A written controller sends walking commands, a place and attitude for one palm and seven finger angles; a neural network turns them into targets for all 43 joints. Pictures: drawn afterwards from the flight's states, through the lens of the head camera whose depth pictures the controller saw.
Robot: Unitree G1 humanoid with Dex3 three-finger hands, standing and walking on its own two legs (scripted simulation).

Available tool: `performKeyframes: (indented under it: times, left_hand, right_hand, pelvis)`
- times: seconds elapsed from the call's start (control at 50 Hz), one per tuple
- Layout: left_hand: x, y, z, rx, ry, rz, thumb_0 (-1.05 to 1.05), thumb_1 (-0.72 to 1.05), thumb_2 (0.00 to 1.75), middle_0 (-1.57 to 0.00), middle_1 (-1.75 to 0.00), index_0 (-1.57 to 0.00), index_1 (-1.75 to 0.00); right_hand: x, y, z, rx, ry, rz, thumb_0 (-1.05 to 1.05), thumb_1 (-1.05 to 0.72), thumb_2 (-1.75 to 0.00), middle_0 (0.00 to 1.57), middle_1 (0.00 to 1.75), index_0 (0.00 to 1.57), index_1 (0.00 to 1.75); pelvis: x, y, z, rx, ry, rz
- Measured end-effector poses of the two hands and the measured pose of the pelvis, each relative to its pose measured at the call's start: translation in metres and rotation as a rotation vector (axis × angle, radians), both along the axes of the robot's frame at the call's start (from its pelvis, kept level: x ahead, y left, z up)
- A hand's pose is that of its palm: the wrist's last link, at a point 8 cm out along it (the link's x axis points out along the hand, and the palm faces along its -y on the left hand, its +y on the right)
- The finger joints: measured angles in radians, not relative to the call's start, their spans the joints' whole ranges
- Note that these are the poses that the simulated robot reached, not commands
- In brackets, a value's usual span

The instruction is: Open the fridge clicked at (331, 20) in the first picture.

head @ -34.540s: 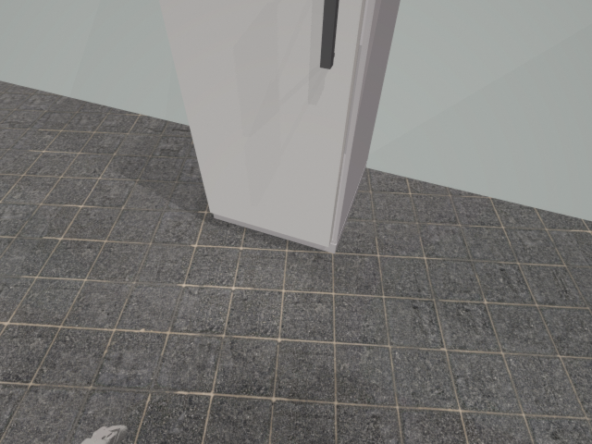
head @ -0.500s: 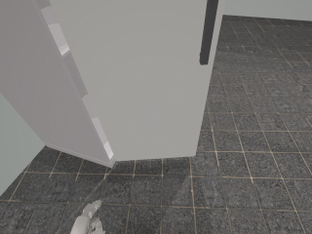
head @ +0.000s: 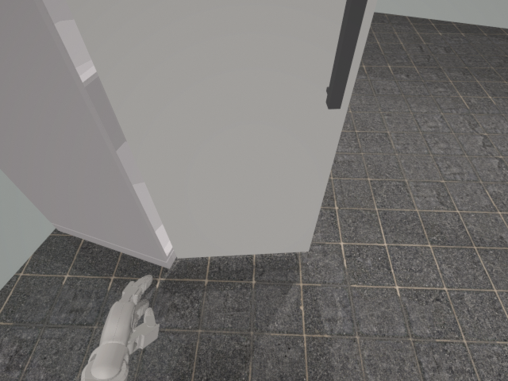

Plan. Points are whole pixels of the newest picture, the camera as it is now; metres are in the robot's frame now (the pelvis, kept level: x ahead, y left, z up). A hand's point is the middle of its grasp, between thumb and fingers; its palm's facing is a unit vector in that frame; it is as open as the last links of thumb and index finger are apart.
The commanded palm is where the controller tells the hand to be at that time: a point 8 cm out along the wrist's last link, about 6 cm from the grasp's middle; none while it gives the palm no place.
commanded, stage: let the arm hang, fingers relaxed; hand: right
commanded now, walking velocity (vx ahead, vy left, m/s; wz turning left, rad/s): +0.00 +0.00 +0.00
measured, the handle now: (345, 32) +0.66 -0.12 +0.22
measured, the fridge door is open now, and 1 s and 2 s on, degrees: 68 68 68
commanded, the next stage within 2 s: look to check the result in 1.10 s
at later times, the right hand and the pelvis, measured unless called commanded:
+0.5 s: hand out of the picture -0.10 -0.21 -0.18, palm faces +0.06 +0.97 -0.21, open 7.2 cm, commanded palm none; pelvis -0.05 -0.02 +0.00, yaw -3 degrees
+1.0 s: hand out of the picture +0.02 -0.22 -0.17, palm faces +0.03 +0.98 -0.21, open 7.4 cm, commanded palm none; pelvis -0.03 -0.04 +0.01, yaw -2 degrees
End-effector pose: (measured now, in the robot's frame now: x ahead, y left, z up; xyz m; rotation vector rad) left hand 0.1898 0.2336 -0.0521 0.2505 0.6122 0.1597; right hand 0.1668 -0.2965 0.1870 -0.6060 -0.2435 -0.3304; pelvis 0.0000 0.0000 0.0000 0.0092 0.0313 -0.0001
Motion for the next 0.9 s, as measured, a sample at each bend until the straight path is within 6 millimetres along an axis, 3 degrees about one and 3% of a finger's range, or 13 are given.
performKeyframes:
  times: [0.02,0.06,0.1,0.14,0.18,0.22,0.28,0.34,0.42,0.48,0.54,0.64,0.9]
  left_hand:
    - [-0.001,0.0,-0.002,-0.013,0.001,-0.01,0.02,0.91,0.9,-0.2,-0.3,-0.2,-0.3]
    - [-0.005,-0.001,-0.017,-0.035,0.045,-0.047,0.01,0.91,0.9,-0.2,-0.3,-0.2,-0.3]
    - [-0.014,-0.003,-0.037,-0.047,0.115,-0.064,0.01,0.91,0.9,-0.2,-0.3,-0.2,-0.3]
    - [-0.031,-0.007,-0.053,-0.054,0.197,-0.069,0.01,0.91,0.9,-0.2,-0.3,-0.2,-0.3]
    - [-0.055,-0.01,-0.065,-0.057,0.28,-0.064,0.01,0.91,0.9,-0.2,-0.3,-0.2,-0.3]
    - [-0.084,-0.013,-0.073,-0.055,0.371,-0.046,0.01,0.91,0.9,-0.2,-0.3,-0.2,-0.3]
    - [-0.136,-0.016,-0.081,-0.046,0.524,-0.002,0.01,0.91,0.9,-0.2,-0.3,-0.2,-0.3]
    - [-0.188,-0.018,-0.084,-0.033,0.688,0.035,0.01,0.91,0.9,-0.2,-0.3,-0.2,-0.3]
    - [-0.243,-0.019,-0.083,-0.036,0.85,0.09,0.01,0.91,0.9,-0.2,-0.3,-0.2,-0.3]
    - [-0.268,-0.022,-0.083,-0.051,0.911,0.122,0.01,0.91,0.9,-0.2,-0.3,-0.2,-0.3]
    - [-0.278,-0.027,-0.084,-0.067,0.927,0.141,0.01,0.91,0.9,-0.2,-0.3,-0.2,-0.3]
    - [-0.27,-0.036,-0.087,-0.083,0.888,0.148,0.01,0.91,0.9,-0.2,-0.3,-0.2,-0.3]
    - [-0.184,-0.04,-0.085,-0.081,0.674,0.086,0.01,0.92,0.9,-0.2,-0.3,-0.2,-0.3]
  right_hand:
    - [0.0,-0.003,-0.008,0.005,0.026,-0.004,0.01,-0.88,-0.9,0.22,0.31,0.21,0.3]
    - [0.004,-0.012,-0.051,0.084,0.187,-0.042,0.0,-0.89,-0.9,0.21,0.31,0.2,0.3]
    - [0.002,-0.017,-0.115,0.207,0.417,-0.106,0.0,-0.89,-0.9,0.21,0.3,0.2,0.3]
    - [-0.014,-0.011,-0.184,0.327,0.668,-0.161,0.0,-0.9,-0.9,0.2,0.3,0.19,0.3]
    - [-0.043,0.007,-0.244,0.428,0.905,-0.185,0.0,-0.9,-0.9,0.2,0.3,0.19,0.29]
    - [-0.081,0.032,-0.292,0.514,1.114,-0.187,0.0,-0.9,-0.9,0.2,0.3,0.19,0.29]
    - [-0.142,0.066,-0.335,0.634,1.345,-0.203,0.0,-0.92,-0.9,0.2,0.3,0.19,0.29]
    - [-0.185,0.056,-0.346,0.671,1.43,-0.298,-0.02,-1.0,-0.9,0.21,0.3,0.2,0.3]
    - [-0.234,0.044,-0.344,0.671,1.551,-0.371,-0.02,-0.99,-0.9,0.21,0.3,0.2,0.3]
    - [-0.26,0.037,-0.337,0.658,1.616,-0.419,-0.01,-0.96,-0.9,0.21,0.3,0.2,0.3]
    - [-0.274,0.031,-0.332,0.645,1.653,-0.445,-0.01,-0.94,-0.9,0.2,0.3,0.2,0.3]
    - [-0.267,0.024,-0.332,0.635,1.648,-0.438,0.0,-0.92,-0.9,0.2,0.3,0.19,0.29]
    - [-0.175,0.022,-0.325,0.607,1.445,-0.306,0.0,-0.9,-0.9,0.2,0.3,0.19,0.29]
  pelvis:
    - [-0.002,-0.001,0.0,0.001,0.004,-0.01]
    - [-0.007,-0.007,-0.003,0.0,0.012,-0.028]
    - [-0.013,-0.012,-0.008,0.004,0.016,-0.041]
    - [-0.019,-0.014,-0.011,-0.001,0.008,-0.047]
    - [-0.025,-0.014,-0.013,-0.006,-0.004,-0.05]
    - [-0.03,-0.013,-0.014,-0.008,-0.017,-0.052]
    - [-0.038,-0.013,-0.013,0.0,-0.028,-0.054]
    - [-0.043,-0.012,-0.01,0.013,-0.025,-0.062]
    - [-0.047,-0.016,-0.006,0.021,-0.017,-0.062]
    - [-0.047,-0.02,-0.004,0.02,-0.014,-0.058]
    - [-0.046,-0.024,-0.003,0.02,-0.016,-0.052]
    - [-0.044,-0.031,-0.002,0.017,-0.025,-0.043]
    - [-0.034,-0.038,0.004,0.003,-0.033,-0.034]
